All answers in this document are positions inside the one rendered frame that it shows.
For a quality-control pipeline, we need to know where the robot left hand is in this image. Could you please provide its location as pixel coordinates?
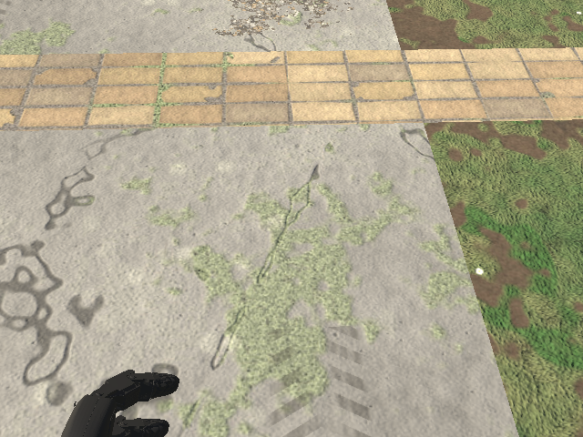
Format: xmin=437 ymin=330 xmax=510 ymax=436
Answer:
xmin=61 ymin=370 xmax=179 ymax=437

